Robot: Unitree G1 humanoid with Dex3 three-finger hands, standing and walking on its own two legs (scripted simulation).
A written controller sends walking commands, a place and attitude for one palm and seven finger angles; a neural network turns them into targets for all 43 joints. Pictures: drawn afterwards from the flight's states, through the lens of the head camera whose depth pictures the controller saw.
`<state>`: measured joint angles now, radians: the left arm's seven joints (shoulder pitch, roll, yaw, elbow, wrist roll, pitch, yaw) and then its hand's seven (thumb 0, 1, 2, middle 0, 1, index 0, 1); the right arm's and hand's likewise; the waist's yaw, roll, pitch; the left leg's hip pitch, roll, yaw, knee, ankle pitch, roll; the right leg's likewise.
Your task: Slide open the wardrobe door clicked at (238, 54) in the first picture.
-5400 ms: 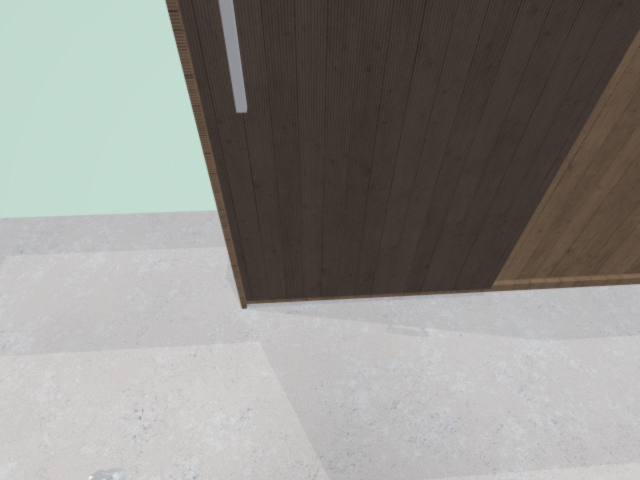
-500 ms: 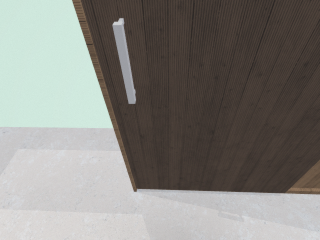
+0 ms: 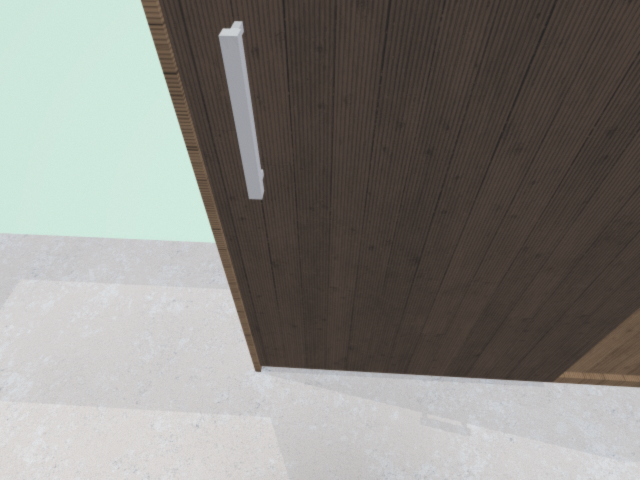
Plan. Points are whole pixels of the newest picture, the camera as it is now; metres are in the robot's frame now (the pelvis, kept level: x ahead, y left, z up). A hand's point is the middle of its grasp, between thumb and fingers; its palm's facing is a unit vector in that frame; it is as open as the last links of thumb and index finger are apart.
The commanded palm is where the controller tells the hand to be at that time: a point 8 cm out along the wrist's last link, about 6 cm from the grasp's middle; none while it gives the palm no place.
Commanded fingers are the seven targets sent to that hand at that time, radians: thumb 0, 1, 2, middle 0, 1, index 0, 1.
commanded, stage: look again from close up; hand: left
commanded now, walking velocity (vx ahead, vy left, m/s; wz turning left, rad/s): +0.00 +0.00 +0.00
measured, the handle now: (248, 120) +0.54 +0.14 +0.18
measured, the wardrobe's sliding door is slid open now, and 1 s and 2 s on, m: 0.00 0.00 0.00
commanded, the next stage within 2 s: shuffle to correct the standing spot in 0.34 s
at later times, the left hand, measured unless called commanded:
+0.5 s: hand out of the picture +0.02 +0.18 -0.17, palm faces +0.02 -0.98 -0.22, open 7.4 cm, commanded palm none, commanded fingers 0.00 0.90 0.90 -0.20 -0.30 -0.20 -0.30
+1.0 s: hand out of the picture +0.05 +0.17 -0.18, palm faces +0.04 -0.98 -0.20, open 7.3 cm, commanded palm none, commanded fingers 0.00 0.90 0.90 -0.20 -0.30 -0.20 -0.30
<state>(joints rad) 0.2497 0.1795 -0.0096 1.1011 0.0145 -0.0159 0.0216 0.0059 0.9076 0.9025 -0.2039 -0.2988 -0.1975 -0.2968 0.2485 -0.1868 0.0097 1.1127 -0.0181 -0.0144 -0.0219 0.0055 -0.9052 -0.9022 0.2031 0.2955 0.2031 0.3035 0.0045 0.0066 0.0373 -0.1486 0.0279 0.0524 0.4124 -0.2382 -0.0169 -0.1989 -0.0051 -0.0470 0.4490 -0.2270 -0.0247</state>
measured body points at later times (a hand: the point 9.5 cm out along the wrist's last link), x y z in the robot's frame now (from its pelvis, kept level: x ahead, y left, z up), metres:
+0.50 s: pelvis +0.00 +0.00 +0.00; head +0.00 -0.01 +0.45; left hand +0.02 +0.23 -0.15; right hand +0.01 -0.23 -0.16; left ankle -0.01 +0.13 -0.74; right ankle +0.01 -0.10 -0.74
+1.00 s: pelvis +0.06 +0.00 -0.01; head +0.09 +0.00 +0.44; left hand +0.05 +0.22 -0.17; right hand +0.01 -0.19 -0.17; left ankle -0.01 +0.13 -0.74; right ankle +0.04 -0.09 -0.74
